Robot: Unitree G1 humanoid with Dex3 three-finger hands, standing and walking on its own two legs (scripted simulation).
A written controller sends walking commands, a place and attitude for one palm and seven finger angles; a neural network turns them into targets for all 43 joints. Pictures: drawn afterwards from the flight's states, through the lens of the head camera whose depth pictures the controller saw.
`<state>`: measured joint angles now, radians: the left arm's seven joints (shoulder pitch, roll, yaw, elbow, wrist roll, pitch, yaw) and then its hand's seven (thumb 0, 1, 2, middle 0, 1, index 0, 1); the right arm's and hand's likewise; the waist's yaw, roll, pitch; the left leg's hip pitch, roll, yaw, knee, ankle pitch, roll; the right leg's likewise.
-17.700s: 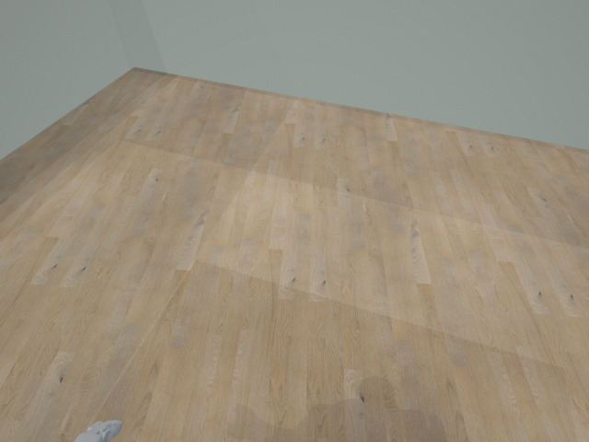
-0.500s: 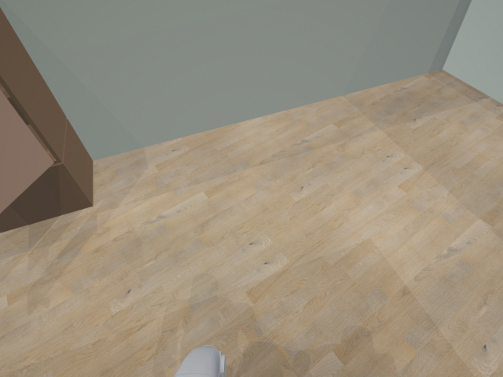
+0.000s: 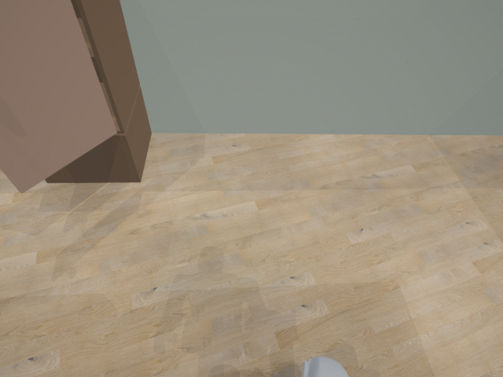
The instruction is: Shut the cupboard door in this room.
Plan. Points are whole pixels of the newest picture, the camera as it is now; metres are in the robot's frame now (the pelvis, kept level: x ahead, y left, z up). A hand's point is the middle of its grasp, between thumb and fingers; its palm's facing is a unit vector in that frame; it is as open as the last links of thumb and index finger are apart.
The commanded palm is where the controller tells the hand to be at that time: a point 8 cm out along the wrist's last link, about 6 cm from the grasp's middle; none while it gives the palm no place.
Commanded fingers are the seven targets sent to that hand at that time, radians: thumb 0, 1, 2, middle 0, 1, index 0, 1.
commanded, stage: walk to a spot facing it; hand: left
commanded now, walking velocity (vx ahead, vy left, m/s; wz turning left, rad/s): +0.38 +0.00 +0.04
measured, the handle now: out of the picture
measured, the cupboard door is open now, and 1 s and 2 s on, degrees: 53 53 53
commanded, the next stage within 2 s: turn to face it in 1.16 s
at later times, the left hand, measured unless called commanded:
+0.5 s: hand (212, 273) +0.34 +0.11 -0.17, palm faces -0.03 -0.98 -0.17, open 7.3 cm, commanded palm none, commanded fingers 0.00 0.90 0.90 -0.20 -0.30 -0.20 -0.30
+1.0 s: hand (200, 314) +0.26 +0.12 -0.19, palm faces +0.33 -0.94 -0.11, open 7.3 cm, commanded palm none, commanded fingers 0.00 0.90 0.90 -0.20 -0.30 -0.20 -0.30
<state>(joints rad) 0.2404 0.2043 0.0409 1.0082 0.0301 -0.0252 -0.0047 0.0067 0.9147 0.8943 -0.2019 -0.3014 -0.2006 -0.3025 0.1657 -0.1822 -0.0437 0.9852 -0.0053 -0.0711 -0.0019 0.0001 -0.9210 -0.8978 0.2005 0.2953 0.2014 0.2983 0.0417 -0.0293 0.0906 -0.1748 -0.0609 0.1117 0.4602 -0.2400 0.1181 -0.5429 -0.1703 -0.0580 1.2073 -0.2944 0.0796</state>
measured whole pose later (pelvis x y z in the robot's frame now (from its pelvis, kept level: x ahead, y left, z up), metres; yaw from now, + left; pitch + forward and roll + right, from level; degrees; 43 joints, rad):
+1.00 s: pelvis +0.38 +0.00 -0.01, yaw +12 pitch -1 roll -2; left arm 0.44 0.14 0.02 1.15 0.02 -0.07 0.00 0.00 0.91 0.89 -0.20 -0.30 -0.20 -0.30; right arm 0.11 -0.17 -0.05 1.00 -0.03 -0.03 0.03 0.01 -0.91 -0.90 0.19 0.29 0.19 0.30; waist 0.07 -0.02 0.06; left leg -0.36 0.07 0.12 0.56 -0.17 0.02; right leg -0.04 -0.11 -0.30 0.52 -0.41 0.04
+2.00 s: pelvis +0.49 +0.03 -0.01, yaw +29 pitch -2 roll -2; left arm 0.17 0.26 0.08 0.97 0.03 0.08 0.01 0.00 0.92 0.89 -0.20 -0.30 -0.20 -0.30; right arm 0.18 -0.22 -0.08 0.93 -0.02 0.03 0.01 0.01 -0.91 -0.90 0.20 0.29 0.20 0.30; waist 0.00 -0.06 0.08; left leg -0.32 0.03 0.08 0.67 -0.33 0.04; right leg -0.46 -0.15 -0.15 0.99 -0.45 0.07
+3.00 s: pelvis +0.44 -0.03 +0.00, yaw +58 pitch -2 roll -1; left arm 0.26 0.27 0.05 1.03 0.02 0.07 0.01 0.01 0.91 0.89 -0.20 -0.30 -0.20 -0.30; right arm 0.13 -0.19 -0.03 0.97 -0.02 0.02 0.00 0.01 -0.90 -0.90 0.20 0.29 0.20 0.30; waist 0.05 -0.05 0.09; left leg -0.17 0.00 0.03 0.51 -0.31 0.03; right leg -0.38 -0.10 -0.09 0.93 -0.49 0.07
